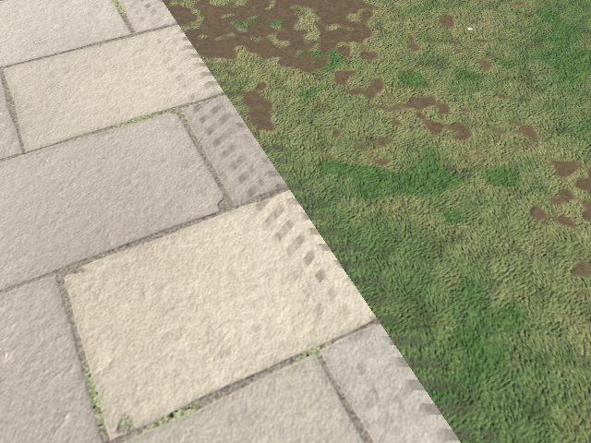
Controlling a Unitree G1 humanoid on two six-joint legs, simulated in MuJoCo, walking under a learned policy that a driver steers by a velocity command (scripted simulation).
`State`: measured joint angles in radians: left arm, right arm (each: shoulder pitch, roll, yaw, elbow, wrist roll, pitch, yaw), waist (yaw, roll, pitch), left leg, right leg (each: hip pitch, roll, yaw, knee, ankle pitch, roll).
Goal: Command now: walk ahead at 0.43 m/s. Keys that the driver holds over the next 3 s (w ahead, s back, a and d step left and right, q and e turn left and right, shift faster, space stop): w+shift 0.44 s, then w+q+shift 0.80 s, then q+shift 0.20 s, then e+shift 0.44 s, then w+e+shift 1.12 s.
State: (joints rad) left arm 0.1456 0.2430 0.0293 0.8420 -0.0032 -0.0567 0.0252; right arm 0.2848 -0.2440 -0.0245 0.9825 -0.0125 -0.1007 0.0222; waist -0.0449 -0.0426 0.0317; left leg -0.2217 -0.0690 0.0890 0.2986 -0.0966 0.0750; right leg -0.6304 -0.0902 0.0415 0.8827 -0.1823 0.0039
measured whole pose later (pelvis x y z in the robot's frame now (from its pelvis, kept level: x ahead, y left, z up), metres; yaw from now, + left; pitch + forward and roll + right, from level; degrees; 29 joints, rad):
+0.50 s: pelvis +0.26 -0.09 +0.00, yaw +1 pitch +2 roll +0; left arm 0.53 0.19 0.03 0.98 0.00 -0.11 -0.03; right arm 0.13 -0.27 -0.02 0.82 0.03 -0.10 0.04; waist 0.07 0.06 -0.04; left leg -0.79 0.11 -0.04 1.04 -0.03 0.07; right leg 0.00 0.03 -0.08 0.27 -0.31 -0.04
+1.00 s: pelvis +0.68 -0.02 -0.01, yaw +23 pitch +0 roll +1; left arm 0.03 0.23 0.01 0.59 0.03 -0.17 0.01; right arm 0.45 -0.21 -0.05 0.84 0.03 -0.07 0.01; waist -0.07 -0.02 0.01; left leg -0.13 -0.22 -0.16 0.40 -0.25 0.16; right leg -0.74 -0.13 0.16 0.94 -0.11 0.03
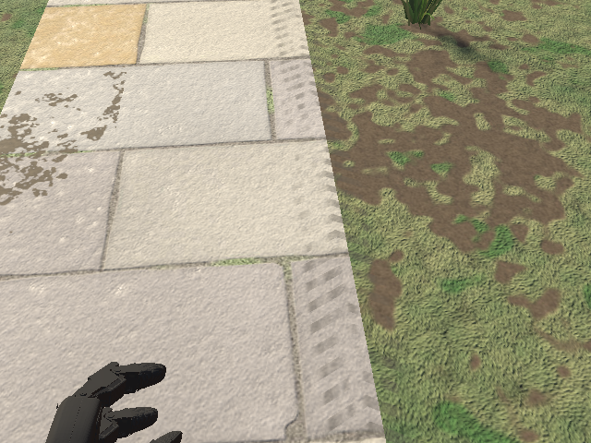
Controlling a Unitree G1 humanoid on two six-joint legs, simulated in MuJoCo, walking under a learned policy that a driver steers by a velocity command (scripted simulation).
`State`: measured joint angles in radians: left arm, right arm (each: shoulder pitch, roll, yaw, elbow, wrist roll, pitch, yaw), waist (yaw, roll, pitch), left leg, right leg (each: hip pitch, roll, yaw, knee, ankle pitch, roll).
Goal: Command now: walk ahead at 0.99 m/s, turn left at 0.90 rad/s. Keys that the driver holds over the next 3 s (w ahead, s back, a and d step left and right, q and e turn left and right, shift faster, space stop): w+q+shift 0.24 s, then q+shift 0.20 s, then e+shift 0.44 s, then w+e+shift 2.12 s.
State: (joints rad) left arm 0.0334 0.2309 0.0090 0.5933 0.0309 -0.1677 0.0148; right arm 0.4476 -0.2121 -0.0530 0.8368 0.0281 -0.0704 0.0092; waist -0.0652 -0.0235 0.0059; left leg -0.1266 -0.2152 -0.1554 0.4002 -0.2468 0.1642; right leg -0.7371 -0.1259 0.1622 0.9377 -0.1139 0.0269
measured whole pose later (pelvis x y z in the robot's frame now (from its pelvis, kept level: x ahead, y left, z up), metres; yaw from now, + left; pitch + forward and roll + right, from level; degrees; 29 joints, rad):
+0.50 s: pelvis +0.37 -0.02 -0.01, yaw +28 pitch +0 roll -4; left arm 0.33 0.33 0.10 0.81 -0.02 -0.09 0.03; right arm 0.03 -0.34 -0.08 0.58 0.01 -0.01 0.05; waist 0.11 0.03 0.11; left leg -0.71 0.06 0.02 0.76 -0.02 0.04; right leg 0.01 -0.01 -0.20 0.36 -0.36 0.04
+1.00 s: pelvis +0.51 +0.03 +0.00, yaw +13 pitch +1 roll +2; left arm 0.24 0.29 0.07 0.75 -0.03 0.06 -0.01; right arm 0.12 -0.30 -0.08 0.76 0.01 -0.01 -0.03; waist 0.02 0.01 -0.01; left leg -0.27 0.08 0.29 0.40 -0.14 0.03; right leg -0.44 -0.13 -0.08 0.85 -0.36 0.01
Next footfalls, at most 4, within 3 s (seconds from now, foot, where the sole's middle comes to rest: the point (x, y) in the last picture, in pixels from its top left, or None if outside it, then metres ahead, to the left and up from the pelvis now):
0.16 right None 0.37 -0.17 -0.77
0.56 left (213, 430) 0.56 0.18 -0.77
1.08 right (330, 431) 0.54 -0.09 -0.77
1.48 left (236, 279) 0.97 0.13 -0.77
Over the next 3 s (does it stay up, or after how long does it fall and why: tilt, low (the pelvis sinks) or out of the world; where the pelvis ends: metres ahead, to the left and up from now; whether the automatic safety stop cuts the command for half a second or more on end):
stays up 1.52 -0.90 -0.01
